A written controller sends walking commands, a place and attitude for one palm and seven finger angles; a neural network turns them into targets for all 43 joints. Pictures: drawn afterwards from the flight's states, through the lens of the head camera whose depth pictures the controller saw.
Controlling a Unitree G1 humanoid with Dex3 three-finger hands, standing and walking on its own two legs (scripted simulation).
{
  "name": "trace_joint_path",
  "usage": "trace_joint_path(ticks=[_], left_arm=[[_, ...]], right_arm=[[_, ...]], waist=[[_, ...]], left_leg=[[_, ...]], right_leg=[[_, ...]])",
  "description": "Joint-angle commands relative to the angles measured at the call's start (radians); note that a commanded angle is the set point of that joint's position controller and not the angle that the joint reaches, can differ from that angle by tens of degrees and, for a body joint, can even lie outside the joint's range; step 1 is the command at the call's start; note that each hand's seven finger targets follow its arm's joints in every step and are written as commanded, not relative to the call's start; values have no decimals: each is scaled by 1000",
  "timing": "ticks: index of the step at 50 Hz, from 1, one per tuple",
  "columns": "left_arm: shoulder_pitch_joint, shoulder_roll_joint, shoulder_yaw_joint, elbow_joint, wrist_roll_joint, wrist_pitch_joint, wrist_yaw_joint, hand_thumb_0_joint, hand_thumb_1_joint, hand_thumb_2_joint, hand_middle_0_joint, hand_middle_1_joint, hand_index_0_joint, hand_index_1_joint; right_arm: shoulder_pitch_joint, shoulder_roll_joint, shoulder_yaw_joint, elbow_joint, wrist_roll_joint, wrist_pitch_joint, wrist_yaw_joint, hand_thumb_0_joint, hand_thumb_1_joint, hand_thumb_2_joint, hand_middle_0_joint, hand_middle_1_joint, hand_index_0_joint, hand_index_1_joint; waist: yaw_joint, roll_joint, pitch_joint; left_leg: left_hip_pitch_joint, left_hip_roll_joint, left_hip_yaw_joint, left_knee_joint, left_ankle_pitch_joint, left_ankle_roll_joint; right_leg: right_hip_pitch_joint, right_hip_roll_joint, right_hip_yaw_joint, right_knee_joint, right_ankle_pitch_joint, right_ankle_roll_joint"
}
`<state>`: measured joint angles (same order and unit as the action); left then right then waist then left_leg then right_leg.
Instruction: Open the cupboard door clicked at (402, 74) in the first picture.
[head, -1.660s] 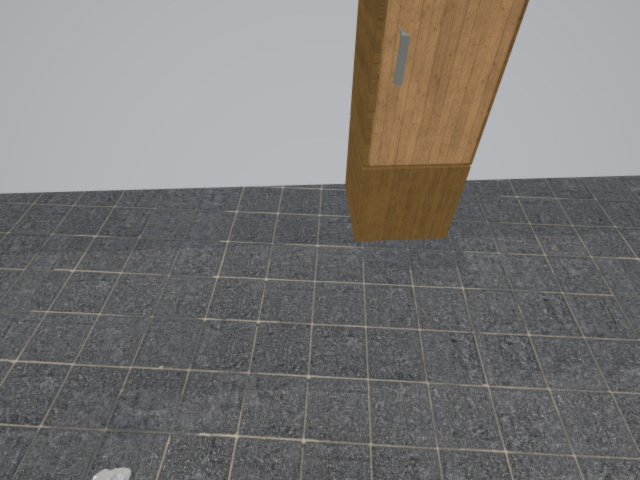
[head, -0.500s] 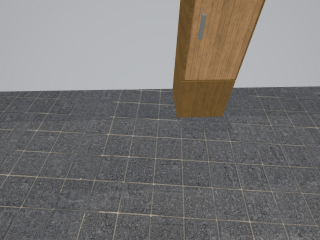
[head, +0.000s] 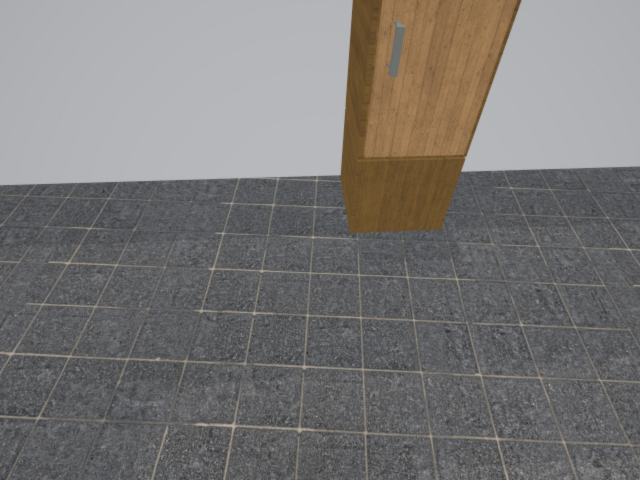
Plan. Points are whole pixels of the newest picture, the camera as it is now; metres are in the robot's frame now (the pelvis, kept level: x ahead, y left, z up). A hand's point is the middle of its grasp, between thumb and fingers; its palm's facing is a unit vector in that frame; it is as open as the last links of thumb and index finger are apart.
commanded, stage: walk to a spot facing it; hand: left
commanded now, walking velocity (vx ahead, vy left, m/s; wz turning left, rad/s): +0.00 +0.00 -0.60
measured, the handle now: (395, 48) +1.21 -0.13 +0.04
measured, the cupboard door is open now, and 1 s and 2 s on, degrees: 0 0 0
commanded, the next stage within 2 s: none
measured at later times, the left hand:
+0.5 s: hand out of the picture +0.04 +0.15 -0.17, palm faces -0.19 -0.95 -0.26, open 7.4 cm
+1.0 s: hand (230, 435) +0.22 +0.16 -0.17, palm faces -0.47 -0.86 -0.19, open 7.4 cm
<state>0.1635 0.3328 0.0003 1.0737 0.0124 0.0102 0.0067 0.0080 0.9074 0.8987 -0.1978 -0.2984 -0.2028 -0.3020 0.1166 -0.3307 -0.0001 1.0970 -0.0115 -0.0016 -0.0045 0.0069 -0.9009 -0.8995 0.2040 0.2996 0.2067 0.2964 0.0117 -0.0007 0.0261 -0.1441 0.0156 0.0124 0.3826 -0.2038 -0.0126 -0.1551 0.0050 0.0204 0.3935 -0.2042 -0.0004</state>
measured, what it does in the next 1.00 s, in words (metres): steps on the spot, turning right: left foot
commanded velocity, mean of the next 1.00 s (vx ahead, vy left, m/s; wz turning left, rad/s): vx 0.17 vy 0.00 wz -0.60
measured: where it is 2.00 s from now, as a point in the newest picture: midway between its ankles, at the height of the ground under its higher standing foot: (428, 455)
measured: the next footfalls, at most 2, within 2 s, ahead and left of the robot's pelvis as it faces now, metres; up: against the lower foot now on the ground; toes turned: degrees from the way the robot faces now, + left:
left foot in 0.80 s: +0.06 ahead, +0.11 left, +0.00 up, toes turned -25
right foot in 1.28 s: +0.19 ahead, -0.27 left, +0.00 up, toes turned -51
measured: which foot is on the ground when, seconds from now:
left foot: down 0.00-0.30, up 0.32-0.78, down 0.80-1.00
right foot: down 0.00-0.80, up 0.82-1.00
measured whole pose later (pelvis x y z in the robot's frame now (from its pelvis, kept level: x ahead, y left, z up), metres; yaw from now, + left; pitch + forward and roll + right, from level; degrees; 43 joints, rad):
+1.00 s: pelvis +0.05 +0.00 +0.00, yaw -33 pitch +1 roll -3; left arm 0.27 0.30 0.12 0.93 0.04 0.04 -0.05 0.01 0.91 0.90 -0.19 -0.30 -0.20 -0.30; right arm 0.35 -0.18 -0.02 0.97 -0.02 -0.05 -0.02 0.01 -0.90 -0.90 0.20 0.30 0.21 0.30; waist 0.02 -0.06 -0.03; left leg -0.03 0.06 0.13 0.35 -0.33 0.01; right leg -0.64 -0.03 0.02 1.17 -0.20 0.03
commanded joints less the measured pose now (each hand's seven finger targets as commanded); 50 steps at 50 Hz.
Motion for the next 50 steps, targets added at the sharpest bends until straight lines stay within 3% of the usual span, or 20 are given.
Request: trace_joint_path(ticks=[1, 6, 10, 13, 14, 15, 16, 18, 22, 27, 32, 34, 37, 38, 39, 40, 41, 44, 46, 50], left_arm=[[14, 114, 33, -83, 2, 16, 6, 0, 900, 900, -200, -300, -200, -300], [35, 93, 49, -141, 6, 31, -8, 0, 900, 900, -200, -300, -200, -300], [82, 43, 66, -172, 5, 43, -16, 0, 900, 900, -200, -300, -200, -300], [203, 27, 81, -156, 9, 32, -22, 0, 900, 900, -200, -300, -200, -300], [235, 95, 94, -152, 20, 17, -15, 0, 900, 900, -200, -300, -200, -300], [227, 187, 104, -165, 22, 3, 2, 0, 900, 900, -200, -300, -200, -300], [228, 172, 105, -174, 10, 11, 14, 0, 900, 900, -200, -300, -200, -300], [122, 123, 105, -207, 12, 9, 15, 0, 900, 900, -200, -300, -200, -300], [111, 80, 97, -212, 7, -1, 11, 0, 900, 900, -200, -300, -200, -300], [182, 69, 105, -191, 8, -9, 0, 0, 900, 900, -200, -300, -200, -300], [199, 81, 110, -189, 16, -19, -5, 0, 900, 900, -200, -300, -200, -300], [176, 90, 112, -201, 17, -15, -8, 0, 900, 900, -200, -300, -200, -300], [92, 88, 115, -222, 12, -9, -12, 0, 900, 900, -200, -300, -200, -300], [68, 56, 109, -236, 8, -9, -15, 0, 900, 900, -200, -300, -200, -300], [64, -4, 95, -255, 0, -9, -26, 0, 900, 900, -200, -300, -200, -300], [20, -17, 98, -287, 2, -18, -33, 0, 900, 900, -200, -300, -200, -300], [-21, 22, 110, -298, 15, -20, -40, 0, 900, 900, -200, -300, -200, -300], [41, 9, 119, -238, 29, -4, -67, 0, 900, 900, -200, -300, -200, -300], [63, -31, 109, -226, 29, 4, -71, 0, 900, 900, -200, -300, -200, -300], [11, -67, 91, -234, 28, 13, -71, 0, 900, 900, -200, -300, -200, -300]], right_arm=[[47, -104, -37, -78, -1, 2, -23, 0, -900, -900, 200, 300, 200, 300], [39, -132, -69, -140, -3, 12, -28, 0, -900, -900, 200, 300, 200, 300], [-4, -128, -85, -185, -5, 2, -27, 0, -900, -900, 200, 300, 200, 300], [-55, -112, -93, -209, -9, 11, -26, 0, -900, -900, 200, 300, 200, 300], [-31, -59, -85, -218, -3, 24, -21, 0, -900, -900, 200, 300, 200, 300], [-13, 16, -70, -252, -2, 27, -17, 0, -900, -900, 200, 300, 200, 300], [-26, -20, -77, -253, 1, 33, -21, 0, -900, -900, 200, 300, 200, 300], [-20, -20, -81, -235, 1, 26, -16, 0, -900, -900, 200, 300, 200, 300], [16, 4, -81, -208, -4, 25, -15, 0, -900, -900, 200, 300, 200, 300], [-8, 4, -81, -232, -14, 20, -8, 0, -900, -900, 200, 300, 200, 300], [-50, 9, -78, -266, -8, -8, -2, 0, -900, -900, 200, 300, 200, 300], [-23, 18, -76, -265, -3, -17, -4, 0, -900, -900, 200, 300, 200, 300], [120, 19, -77, -228, 5, -33, -11, 0, -900, -900, 200, 300, 200, 300], [196, -15, -82, -206, 7, -42, -23, 0, -900, -900, 200, 300, 200, 300], [262, -105, -101, -193, -2, -47, -32, 0, -900, -900, 200, 300, 200, 300], [269, -172, -113, -207, -4, -45, -31, 0, -900, -900, 200, 300, 200, 300], [229, -144, -102, -226, -7, -44, -28, 0, -900, -900, 200, 300, 200, 300], [134, -43, -69, -228, -10, -61, -25, 0, -900, -900, 200, 300, 200, 300], [176, -15, -60, -215, -9, -73, -27, 0, -900, -900, 200, 300, 200, 300], [304, 22, -42, -159, -4, -86, -35, 0, -900, -900, 200, 300, 200, 300]], waist=[[-21, -13, -32], [-16, 75, -19], [11, 199, -29], [80, 105, -34], [85, -163, -15], [59, -403, 11], [64, -272, -9], [23, -204, 5], [3, -79, -61], [35, -118, -74], [62, -137, -55], [52, -155, -57], [-20, -164, -68], [-56, -87, -97], [-96, 170, -106], [-100, 302, -33], [-86, 179, 61], [-1, 113, 131], [4, 121, 126], [-15, 150, 127]], left_leg=[[24, 122, -25, 29, 109, 17], [-7, 212, -68, 11, 30, 64], [-75, 370, -100, -30, 209, 183], [-190, 294, 36, 201, 121, 88], [-291, 153, 129, 467, -110, -2], [-490, 9, 89, 716, -394, -50], [-438, 36, -42, 775, -355, -29], [-442, 67, -51, 798, -250, -26], [-391, 53, -33, 728, -148, -48], [-437, 43, -28, 649, -138, -57], [-373, 24, -18, 429, -225, -44], [-271, -4, -9, 327, -238, -29], [23, -34, 14, 71, -133, -6], [235, 21, -27, -35, -126, 9], [380, 243, -271, -159, -339, 53], [310, 468, -505, -245, -497, 123], [140, 500, -508, -285, -508, 173], [-2, 330, -216, -264, -326, 106], [8, 265, -76, -237, -150, 86], [107, 256, 36, -178, 203, 67]], right_leg=[[-107, -106, 130, 21, 211, -24], [-218, -28, 97, 198, 122, -10], [-222, -29, 6, 520, -299, 16], [-48, -49, -14, 260, -115, 9], [-21, -148, 181, 13, 35, -19], [-36, -361, 578, -123, 287, -93], [-72, -363, 530, -141, 231, -138], [-107, -283, 475, -117, 79, -170], [-45, -207, 352, -64, 193, -158], [30, -172, 423, -143, -164, -157], [9, -173, 505, -170, -272, -205], [-52, -151, 507, -161, -248, -201], [-237, -78, 452, -86, -257, -142], [-384, -20, 386, 13, -281, -96], [-584, 90, 235, 242, -355, -47], [-703, 71, 83, 465, -354, 0], [-676, -4, 89, 578, -277, 13], [-621, -42, 39, 743, -81, 33], [-612, -39, 8, 814, -3, 39], [-690, -61, -30, 837, 52, 46]])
